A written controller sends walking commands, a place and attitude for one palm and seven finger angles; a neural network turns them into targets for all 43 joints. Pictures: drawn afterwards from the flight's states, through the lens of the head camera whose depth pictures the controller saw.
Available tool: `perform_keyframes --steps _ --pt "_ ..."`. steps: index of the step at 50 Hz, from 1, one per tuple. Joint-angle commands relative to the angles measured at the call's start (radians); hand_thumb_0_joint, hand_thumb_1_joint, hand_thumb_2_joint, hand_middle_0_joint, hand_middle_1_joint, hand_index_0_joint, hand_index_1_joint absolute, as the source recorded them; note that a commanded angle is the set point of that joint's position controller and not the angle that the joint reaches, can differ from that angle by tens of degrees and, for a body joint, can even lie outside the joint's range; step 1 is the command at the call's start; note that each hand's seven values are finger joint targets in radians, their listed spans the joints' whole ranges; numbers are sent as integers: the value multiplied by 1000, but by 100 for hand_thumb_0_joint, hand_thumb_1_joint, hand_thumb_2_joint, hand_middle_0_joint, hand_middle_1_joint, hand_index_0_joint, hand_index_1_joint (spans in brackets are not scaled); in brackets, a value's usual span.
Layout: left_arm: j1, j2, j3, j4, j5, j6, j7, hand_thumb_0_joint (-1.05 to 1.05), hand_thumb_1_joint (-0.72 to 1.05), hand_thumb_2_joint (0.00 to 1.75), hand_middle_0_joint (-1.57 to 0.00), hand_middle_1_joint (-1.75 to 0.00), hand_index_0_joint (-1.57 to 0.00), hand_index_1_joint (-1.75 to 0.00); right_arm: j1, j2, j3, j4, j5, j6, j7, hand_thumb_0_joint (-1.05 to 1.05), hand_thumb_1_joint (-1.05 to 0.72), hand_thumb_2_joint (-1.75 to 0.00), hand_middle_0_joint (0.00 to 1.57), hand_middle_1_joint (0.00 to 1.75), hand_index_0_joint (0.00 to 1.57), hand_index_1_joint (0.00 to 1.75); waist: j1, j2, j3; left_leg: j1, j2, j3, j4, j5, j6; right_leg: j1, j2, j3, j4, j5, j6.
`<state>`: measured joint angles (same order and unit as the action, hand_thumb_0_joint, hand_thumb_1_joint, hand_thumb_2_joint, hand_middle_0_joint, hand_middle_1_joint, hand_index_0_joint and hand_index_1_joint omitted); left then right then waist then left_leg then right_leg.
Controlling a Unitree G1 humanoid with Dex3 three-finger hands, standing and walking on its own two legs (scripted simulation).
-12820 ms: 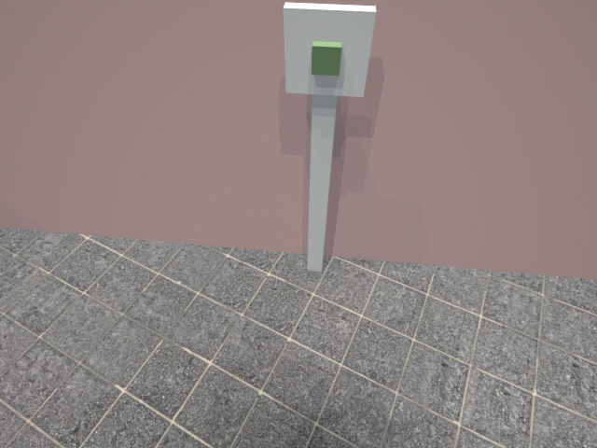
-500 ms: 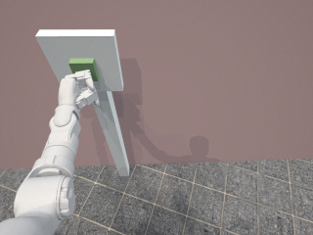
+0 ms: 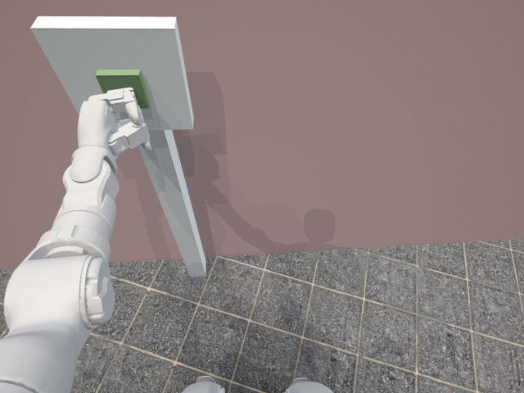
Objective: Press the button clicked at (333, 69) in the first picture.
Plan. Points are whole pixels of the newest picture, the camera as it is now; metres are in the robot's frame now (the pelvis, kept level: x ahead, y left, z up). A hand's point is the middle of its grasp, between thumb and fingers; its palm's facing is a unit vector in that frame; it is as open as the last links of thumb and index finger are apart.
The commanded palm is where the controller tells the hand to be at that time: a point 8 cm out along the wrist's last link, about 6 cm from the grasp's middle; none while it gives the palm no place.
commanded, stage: pull the fist back off the button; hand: left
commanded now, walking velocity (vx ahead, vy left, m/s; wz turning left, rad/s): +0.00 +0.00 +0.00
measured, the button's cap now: (125, 86) +0.55 +0.18 +0.15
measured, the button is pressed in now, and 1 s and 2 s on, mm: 8 0 0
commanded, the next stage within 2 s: draw the hand back to the body in 1.08 s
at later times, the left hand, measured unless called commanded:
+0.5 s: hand (148, 134) +0.48 +0.15 +0.12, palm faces +0.04 -1.00 +0.00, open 3.1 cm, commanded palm +0.44 +0.20 +0.12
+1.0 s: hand (138, 174) +0.40 +0.15 +0.12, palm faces +0.01 -1.00 -0.01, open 3.1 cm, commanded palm +0.37 +0.20 +0.12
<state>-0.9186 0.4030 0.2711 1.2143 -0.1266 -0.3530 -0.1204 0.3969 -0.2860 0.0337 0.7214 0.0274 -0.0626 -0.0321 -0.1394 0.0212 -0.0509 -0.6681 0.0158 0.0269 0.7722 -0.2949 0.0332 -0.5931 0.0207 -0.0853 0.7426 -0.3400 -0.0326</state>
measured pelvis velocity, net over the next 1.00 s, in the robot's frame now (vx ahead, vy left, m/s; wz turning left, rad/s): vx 0.04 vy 0.00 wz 0.00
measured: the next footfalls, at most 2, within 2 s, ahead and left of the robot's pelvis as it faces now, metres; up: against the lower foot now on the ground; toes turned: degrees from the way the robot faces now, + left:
none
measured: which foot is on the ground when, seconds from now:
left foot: down 0.00-1.00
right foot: down 0.00-1.00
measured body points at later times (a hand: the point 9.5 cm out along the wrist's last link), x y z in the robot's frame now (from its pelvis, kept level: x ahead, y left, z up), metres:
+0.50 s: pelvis +0.01 +0.00 +0.00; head +0.06 +0.00 +0.45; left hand +0.47 +0.20 +0.12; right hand +0.05 -0.26 -0.12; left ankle +0.05 +0.10 -0.71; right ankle +0.02 -0.10 -0.71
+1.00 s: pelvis +0.04 +0.00 +0.01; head +0.06 -0.02 +0.46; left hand +0.39 +0.20 +0.12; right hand +0.19 -0.25 -0.08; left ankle +0.05 +0.10 -0.71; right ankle +0.02 -0.10 -0.71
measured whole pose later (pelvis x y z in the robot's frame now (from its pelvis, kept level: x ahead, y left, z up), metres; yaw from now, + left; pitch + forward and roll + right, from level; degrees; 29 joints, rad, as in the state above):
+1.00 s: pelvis +0.04 +0.00 +0.01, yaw +0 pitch +5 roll +0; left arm -0.28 0.21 0.14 0.42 -0.20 -0.18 -0.11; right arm 0.24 -0.26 0.02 0.59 0.05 -0.04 -0.03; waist -0.01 0.04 -0.06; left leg -0.43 0.00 0.04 0.67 -0.33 0.03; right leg -0.36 0.02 -0.06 0.65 -0.37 -0.03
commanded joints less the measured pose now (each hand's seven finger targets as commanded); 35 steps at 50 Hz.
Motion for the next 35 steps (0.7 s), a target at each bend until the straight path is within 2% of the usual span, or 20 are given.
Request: perform_keyframes --steps 1,4,7,8,10,13,14,16,18,20,21,23,25,29,30,32,33,34,35 --pt "-646 181 -4 -256 -14 -56 31 0 90 90 -130 -150 -130 -150 78 -162 -51 -78 1 -43 -12 0 -90 -90 20 30 20 30 -75 46 -314 285 3 -89 -117 -121 8 -47 18 87 -152 -39 28" --pt "-651 199 5 -248 -11 -53 34 0 90 90 -130 -150 -130 -150 82 -169 -49 -77 0 -49 -13 0 -90 -90 20 30 20 30 -77 42 -301 267 4 -94 -120 -149 9 -52 18 87 -148 -54 25" --pt "-648 163 -13 -258 -8 -51 35 0 90 90 -130 -150 -130 -150 86 -165 -55 -80 -4 -55 -9 0 -90 -90 20 30 20 30 -73 60 -330 300 4 -99 -120 -133 5 -63 17 79 -141 -42 24" --pt "-644 171 -5 -262 -6 -52 37 0 90 90 -130 -150 -130 -150 88 -166 -55 -80 -6 -56 -6 0 -90 -90 20 30 20 30 -66 57 -342 308 4 -103 -117 -112 4 -58 19 77 -135 -28 21" --pt "-628 141 -12 -274 -5 -58 39 0 90 90 -130 -150 -130 -150 92 -161 -59 -82 -11 -55 1 0 -90 -90 20 30 20 30 -56 72 -375 349 4 -109 -111 -68 0 -61 21 66 -124 -1 17" --pt "-572 106 -27 -287 -8 -60 40 0 90 90 -130 -150 -130 -150 80 -158 -62 -92 -11 -52 8 0 -90 -90 20 30 20 30 -41 69 -358 364 7 -110 -112 -51 -4 -66 23 61 -123 11 13" --pt "-563 99 -25 -299 -12 -63 41 0 90 90 -130 -150 -130 -150 79 -156 -62 -96 -13 -52 11 0 -90 -90 20 30 20 30 -39 50 -361 358 4 -106 -108 -33 -1 -48 24 60 -122 24 12" --pt "-519 118 -9 -318 -12 -66 41 0 90 90 -130 -150 -130 -150 68 -157 -66 -103 -8 -47 12 0 -90 -90 20 30 20 30 -26 32 -357 351 4 -95 -108 -23 1 -27 24 64 -127 31 13" --pt "-491 103 -15 -347 -13 -67 40 0 90 90 -130 -150 -130 -150 57 -151 -65 -116 -7 -44 12 0 -90 -90 20 30 20 30 -15 25 -358 353 2 -88 -110 -7 2 -5 25 65 -128 46 13" --pt "-428 100 -10 -372 -12 -72 39 0 90 90 -130 -150 -130 -150 43 -146 -66 -128 -3 -39 14 0 -90 -90 20 30 20 30 7 41 -361 365 1 -83 -110 24 0 13 25 63 -124 70 8" --pt "-423 87 -20 -397 -15 -71 39 0 90 90 -130 -150 -130 -150 35 -142 -65 -132 -2 -38 14 0 -90 -90 20 30 20 30 7 51 -358 374 0 -78 -110 31 1 16 26 63 -126 79 10" --pt "-360 83 -11 -429 -21 -66 38 0 90 90 -130 -150 -130 -150 23 -137 -66 -146 1 -36 16 0 -90 -90 20 30 20 30 27 33 -358 376 -1 -71 -114 57 1 48 28 61 -125 108 8" --pt "-268 92 8 -486 -27 -62 38 0 90 90 -130 -150 -130 -150 8 -135 -68 -164 4 -32 16 0 -90 -90 20 30 20 30 52 20 -394 394 -3 -62 -112 117 2 97 28 62 -119 171 6" --pt "-100 75 7 -536 -34 -16 28 0 90 90 -130 -150 -130 -150 -19 -126 -65 -196 12 -21 18 0 -90 -90 20 30 20 30 81 -13 -338 359 -9 -39 -117 171 7 160 26 65 -128 260 7" --pt "-76 65 2 -569 -37 -4 25 0 90 90 -130 -150 -130 -150 -27 -123 -66 -202 14 -17 18 0 -90 -90 20 30 20 30 81 -5 -332 367 -8 -32 -120 195 8 167 23 66 -130 291 10" --pt "18 65 14 -641 -47 21 22 0 90 90 -130 -150 -130 -150 -45 -118 -68 -226 16 -13 19 0 -90 -90 20 30 20 30 106 -13 -338 368 -11 -21 -126 222 9 211 20 70 -134 334 10" --pt "34 53 4 -687 -53 29 20 0 90 90 -130 -150 -130 -150 -55 -115 -67 -233 18 -11 18 0 -90 -90 20 30 20 30 104 -22 -334 377 -11 -19 -129 236 10 224 19 70 -137 356 12" --pt "87 52 12 -723 -60 34 20 0 90 90 -130 -150 -130 -150 -62 -113 -68 -243 18 -11 18 0 -90 -90 20 30 20 30 116 -33 -341 375 -13 -16 -127 257 12 250 18 72 -137 381 12" --pt "113 29 -4 -755 -66 45 18 0 90 90 -130 -150 -130 -150 -75 -107 -66 -249 21 -11 18 0 -90 -90 20 30 20 30 112 -32 -320 378 -12 -11 -132 264 12 252 15 72 -142 401 15"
